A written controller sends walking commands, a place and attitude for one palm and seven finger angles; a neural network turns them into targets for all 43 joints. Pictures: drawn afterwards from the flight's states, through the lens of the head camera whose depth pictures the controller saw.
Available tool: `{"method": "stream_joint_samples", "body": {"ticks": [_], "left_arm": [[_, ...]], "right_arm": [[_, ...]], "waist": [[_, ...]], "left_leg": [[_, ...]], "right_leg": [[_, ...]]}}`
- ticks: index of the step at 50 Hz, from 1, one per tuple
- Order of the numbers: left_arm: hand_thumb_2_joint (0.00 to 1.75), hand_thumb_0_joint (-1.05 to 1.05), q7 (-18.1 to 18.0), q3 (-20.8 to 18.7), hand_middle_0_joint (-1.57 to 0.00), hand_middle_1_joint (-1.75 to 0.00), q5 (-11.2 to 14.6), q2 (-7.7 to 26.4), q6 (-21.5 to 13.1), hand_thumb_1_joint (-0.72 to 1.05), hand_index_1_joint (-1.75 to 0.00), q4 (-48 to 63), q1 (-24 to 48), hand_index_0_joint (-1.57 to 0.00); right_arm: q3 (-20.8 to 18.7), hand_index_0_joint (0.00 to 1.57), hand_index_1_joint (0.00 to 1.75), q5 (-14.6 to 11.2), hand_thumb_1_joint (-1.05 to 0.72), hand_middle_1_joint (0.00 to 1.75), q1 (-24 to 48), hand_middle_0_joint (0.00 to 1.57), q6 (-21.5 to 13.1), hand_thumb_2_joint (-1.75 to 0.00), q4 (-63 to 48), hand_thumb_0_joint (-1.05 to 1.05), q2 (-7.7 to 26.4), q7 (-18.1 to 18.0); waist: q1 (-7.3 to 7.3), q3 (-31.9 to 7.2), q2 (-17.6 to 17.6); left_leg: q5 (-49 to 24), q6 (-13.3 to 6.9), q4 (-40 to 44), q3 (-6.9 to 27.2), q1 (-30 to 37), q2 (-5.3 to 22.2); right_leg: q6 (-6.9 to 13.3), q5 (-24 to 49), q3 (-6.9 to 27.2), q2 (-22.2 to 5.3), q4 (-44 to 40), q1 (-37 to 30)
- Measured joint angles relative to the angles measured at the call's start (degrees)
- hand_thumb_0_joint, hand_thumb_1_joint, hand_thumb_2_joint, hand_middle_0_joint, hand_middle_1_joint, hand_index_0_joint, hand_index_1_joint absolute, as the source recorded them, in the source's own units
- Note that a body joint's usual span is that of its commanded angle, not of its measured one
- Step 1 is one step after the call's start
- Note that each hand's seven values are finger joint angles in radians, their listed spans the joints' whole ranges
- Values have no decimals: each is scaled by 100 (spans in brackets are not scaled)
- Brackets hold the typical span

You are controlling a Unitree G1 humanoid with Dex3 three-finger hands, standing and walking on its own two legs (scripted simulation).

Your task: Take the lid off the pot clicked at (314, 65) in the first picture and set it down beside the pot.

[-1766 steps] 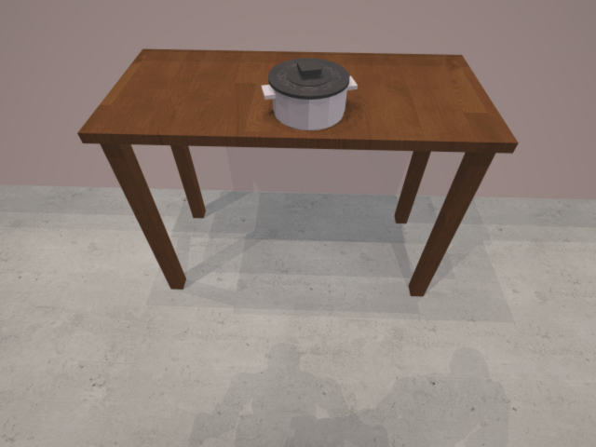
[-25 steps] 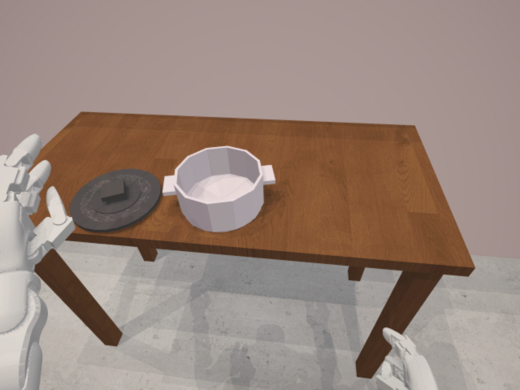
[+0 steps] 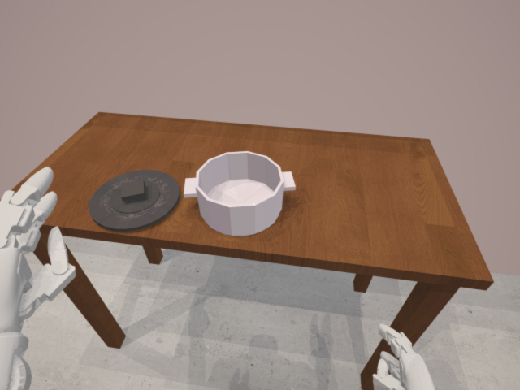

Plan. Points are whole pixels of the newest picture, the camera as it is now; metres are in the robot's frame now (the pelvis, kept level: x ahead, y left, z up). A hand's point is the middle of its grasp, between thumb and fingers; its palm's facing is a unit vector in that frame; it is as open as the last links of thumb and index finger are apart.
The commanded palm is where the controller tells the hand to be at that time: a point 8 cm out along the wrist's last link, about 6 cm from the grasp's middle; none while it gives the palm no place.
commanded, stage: draw the hand back to the body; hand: left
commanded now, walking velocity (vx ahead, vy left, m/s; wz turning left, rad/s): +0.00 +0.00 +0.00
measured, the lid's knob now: (133, 190) +0.50 +0.36 +0.01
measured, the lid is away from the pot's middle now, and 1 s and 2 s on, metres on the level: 0.24 0.24 0.24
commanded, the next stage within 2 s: step back with the hand held close in 0.06 s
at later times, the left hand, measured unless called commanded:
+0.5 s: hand (89, 265) +0.20 +0.24 +0.16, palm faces +0.23 -0.85 -0.48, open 7.4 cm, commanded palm +0.13 +0.30 +0.19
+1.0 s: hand (32, 327) +0.12 +0.25 +0.17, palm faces +0.29 -0.84 -0.46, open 7.4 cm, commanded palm +0.06 +0.30 +0.19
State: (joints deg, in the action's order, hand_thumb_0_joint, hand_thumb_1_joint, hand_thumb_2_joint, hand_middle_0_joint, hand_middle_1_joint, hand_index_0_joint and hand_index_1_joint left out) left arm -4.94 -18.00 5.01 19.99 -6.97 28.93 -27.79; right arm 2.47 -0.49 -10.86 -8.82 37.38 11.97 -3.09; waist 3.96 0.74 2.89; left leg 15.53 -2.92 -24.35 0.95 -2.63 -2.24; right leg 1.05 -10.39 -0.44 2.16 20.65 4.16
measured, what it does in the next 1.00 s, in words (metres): lifts its right foot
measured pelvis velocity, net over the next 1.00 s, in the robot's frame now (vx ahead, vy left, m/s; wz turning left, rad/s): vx -0.08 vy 0.03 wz -0.03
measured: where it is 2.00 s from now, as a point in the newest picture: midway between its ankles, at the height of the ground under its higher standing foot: outside the picture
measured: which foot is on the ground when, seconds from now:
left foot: down 0.00-1.00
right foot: down 0.00-0.94, up 0.96-1.00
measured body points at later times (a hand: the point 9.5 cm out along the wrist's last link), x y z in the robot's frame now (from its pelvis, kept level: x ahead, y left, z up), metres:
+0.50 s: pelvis -0.01 +0.02 -0.01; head +0.02 +0.04 +0.44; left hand +0.18 +0.28 +0.19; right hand +0.16 -0.23 -0.07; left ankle -0.02 +0.08 -0.74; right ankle +0.02 -0.11 -0.74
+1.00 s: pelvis -0.08 +0.03 -0.02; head -0.06 +0.06 +0.43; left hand +0.10 +0.30 +0.19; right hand +0.07 -0.22 -0.08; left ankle -0.05 +0.11 -0.74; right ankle -0.04 -0.11 -0.73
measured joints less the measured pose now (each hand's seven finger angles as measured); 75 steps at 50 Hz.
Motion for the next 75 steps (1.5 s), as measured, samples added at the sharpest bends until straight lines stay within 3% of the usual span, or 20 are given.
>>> {"method": "stream_joint_samples", "body": {"ticks": [9,14,18,22,25,30,35,39,44,46,49,53,56,60,65,70,72,74,75], "left_arm": [[90,1,-46,-1,-21,-30,-39,-33,81,89,-30,101,32,-21],[90,1,-45,-549,-21,-30,-90,238,-373,88,-30,144,238,-21],[90,1,-30,-632,-21,-30,-134,220,-591,89,-30,277,260,-21],[90,1,68,-418,-21,-30,-230,188,-581,89,-30,472,-146,-21],[90,1,112,-424,-21,-30,-271,375,-523,89,-30,727,-581,-21],[90,2,43,-702,-22,-30,-226,663,-509,88,-30,1074,-955,-21],[90,1,-50,-811,-21,-30,-169,480,-609,88,-30,987,-634,-21],[90,1,-71,-690,-21,-30,-146,321,-603,89,-30,744,-329,-21],[90,1,-97,-491,-21,-30,-155,305,-569,89,-30,847,-637,-21],[90,1,-137,-471,-21,-30,-171,370,-569,88,-30,1023,-809,-21],[90,1,-192,-557,-21,-30,-217,494,-628,88,-30,1153,-928,-21],[90,1,-255,-755,-22,-30,-224,539,-660,88,-30,1121,-801,-22],[90,1,-311,-845,-21,-30,-173,460,-718,88,-30,1066,-573,-21],[90,1,-253,-748,-21,-30,-167,393,-723,89,-30,867,-269,-21],[90,1,-3,-364,-21,-30,-174,417,-673,89,-30,811,-312,-21],[90,1,-28,-360,-22,-30,-167,659,-733,88,-30,1246,-968,-22],[90,1,-109,-436,-22,-30,-186,628,-781,88,-30,1286,-937,-22],[90,1,-222,-523,-22,-30,-161,560,-873,88,-30,1232,-699,-22],[90,1,-270,-578,-22,-30,-164,551,-909,88,-30,1104,-482,-22]], "right_arm": [[59,21,30,27,-90,30,22,21,26,-90,-31,1,-61,8],[106,21,30,13,-90,30,75,21,187,-90,-235,1,-65,51],[26,21,30,4,-90,30,159,21,315,-90,-357,1,0,109],[-135,21,30,-10,-90,30,162,21,457,-90,-512,1,80,153],[-241,21,30,-25,-90,30,68,21,542,-90,-639,1,60,161],[-303,20,30,-1,-90,30,-176,20,548,-90,-720,1,7,129],[-260,20,30,-14,-90,30,-199,20,492,-90,-632,1,-7,97],[-241,21,30,-80,-90,30,-93,21,586,-90,-615,1,-47,112],[-286,21,30,-122,-90,30,-153,21,708,-90,-653,1,-73,86],[-287,21,30,-109,-90,30,-217,21,690,-90,-658,1,-43,21],[-293,20,30,-75,-90,30,-278,21,579,-90,-640,1,-40,-64],[-313,20,30,34,-90,30,-352,20,298,-90,-579,1,-110,-88],[-256,20,30,47,-90,30,-224,20,163,-90,-494,1,-202,-4],[-112,21,30,92,-90,30,144,21,125,-90,-499,1,-292,101],[-94,21,30,16,-90,30,394,21,306,-90,-588,1,-214,164],[-308,21,30,-74,-90,30,-58,21,572,-90,-486,1,-134,83],[-356,21,30,-59,-90,30,-225,21,627,-90,-460,1,-38,6],[-388,21,30,-49,-90,30,-294,21,549,-90,-506,1,126,-79],[-427,20,30,-27,-90,30,-226,21,500,-90,-434,1,95,-118]], "waist": [[10,22,-33],[-13,149,-129],[-125,325,-294],[-332,383,-405],[-450,349,-519],[-413,209,-568],[-333,163,-300],[-449,237,-160],[-613,146,-325],[-656,111,-444],[-557,119,-626],[-451,-62,-457],[-326,-79,-383],[-242,95,-410],[-432,392,-113],[-493,-122,-468],[-503,-294,-565],[-583,-299,-486],[-599,-185,-589]], "left_leg": [[7,-55,-7,-17,-33,-65],[28,-84,-109,-96,-292,-22],[-26,-115,-129,-200,-533,-40],[-24,-182,-235,-300,-771,-119],[25,-213,-371,-358,-916,-183],[138,-220,-600,-444,-1029,-214],[218,-177,-887,-445,-1221,-85],[157,-62,-1124,-281,-1528,29],[758,73,-1653,-22,-1743,125],[264,58,-1327,-31,-1668,159],[118,-16,-1238,-155,-1671,46],[-62,-60,-990,-153,-1755,97],[-339,-44,-720,-227,-1826,167],[-653,6,-588,-426,-2057,234],[-988,113,-570,-221,-2262,494],[605,267,-2491,-3,-2409,178],[622,271,-2172,18,-2049,199],[360,199,-1162,165,-1665,293],[318,152,-1158,155,-1741,180]], "right_leg": [[-57,-36,17,-64,57,56],[-86,31,88,-19,56,293],[-125,101,185,-36,126,584],[-197,23,276,-109,410,922],[-226,-110,321,-167,728,1159],[-182,-420,140,-278,1297,1322],[-154,-576,-4,-231,1220,1198],[-67,-360,-182,-130,1131,1318],[-46,-217,-280,-128,1144,1556],[-91,-186,-298,-192,1205,1656],[-153,-303,-155,-295,1466,1752],[-162,-1217,15,-145,2400,1685],[-174,-1288,-18,-148,1889,1285],[-186,-734,-9,-200,800,822],[-87,-348,-172,94,643,951],[-58,-296,-151,-62,822,1228],[-117,-223,-163,-142,846,1368],[-185,-240,-289,-176,1113,1652],[-178,-515,-193,-239,1418,1823]]}}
